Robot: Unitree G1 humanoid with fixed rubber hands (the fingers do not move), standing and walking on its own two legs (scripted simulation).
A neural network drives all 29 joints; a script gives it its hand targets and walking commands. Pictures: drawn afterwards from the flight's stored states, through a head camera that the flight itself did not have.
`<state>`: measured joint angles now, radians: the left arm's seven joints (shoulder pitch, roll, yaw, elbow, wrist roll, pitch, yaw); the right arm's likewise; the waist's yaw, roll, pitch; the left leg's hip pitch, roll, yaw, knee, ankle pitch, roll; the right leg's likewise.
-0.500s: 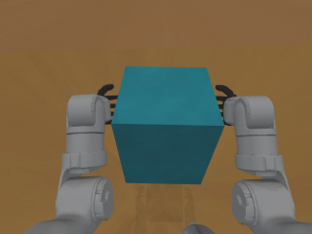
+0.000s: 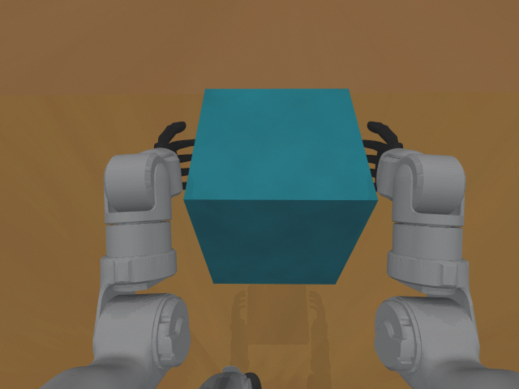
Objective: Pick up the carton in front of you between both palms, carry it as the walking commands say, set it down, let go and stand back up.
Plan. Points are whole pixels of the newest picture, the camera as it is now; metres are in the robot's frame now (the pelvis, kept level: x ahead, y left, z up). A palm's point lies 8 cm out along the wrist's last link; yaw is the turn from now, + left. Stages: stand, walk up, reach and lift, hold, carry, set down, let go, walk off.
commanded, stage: carry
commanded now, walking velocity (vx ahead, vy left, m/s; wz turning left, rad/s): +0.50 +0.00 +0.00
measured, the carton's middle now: (275, 194) +0.40 +0.01 +0.10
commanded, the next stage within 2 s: none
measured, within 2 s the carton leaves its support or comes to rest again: neither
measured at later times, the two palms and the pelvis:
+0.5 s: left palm (214, 41) +0.68 +0.12 +0.23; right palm (370, 26) +0.71 -0.18 +0.23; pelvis +0.32 -0.05 +0.07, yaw +0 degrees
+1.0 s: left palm out of the picture +1.02 +0.10 +0.27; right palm out of the picture +0.98 -0.20 +0.26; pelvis +0.63 -0.02 +0.12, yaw -1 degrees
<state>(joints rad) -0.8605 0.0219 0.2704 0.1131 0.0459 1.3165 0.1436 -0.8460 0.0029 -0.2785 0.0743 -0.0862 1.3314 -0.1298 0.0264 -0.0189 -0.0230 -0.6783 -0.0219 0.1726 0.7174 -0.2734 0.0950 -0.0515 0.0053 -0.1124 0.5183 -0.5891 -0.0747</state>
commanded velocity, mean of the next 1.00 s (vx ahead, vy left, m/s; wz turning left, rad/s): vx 0.50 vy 0.00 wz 0.00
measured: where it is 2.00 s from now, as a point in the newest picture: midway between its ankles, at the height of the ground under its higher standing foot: (283, 145)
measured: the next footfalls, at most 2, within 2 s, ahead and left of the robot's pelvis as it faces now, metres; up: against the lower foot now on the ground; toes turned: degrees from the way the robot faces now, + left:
right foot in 0.38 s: +0.43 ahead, -0.14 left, +0.08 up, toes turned -7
left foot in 0.78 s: +0.69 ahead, +0.07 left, +0.12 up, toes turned +7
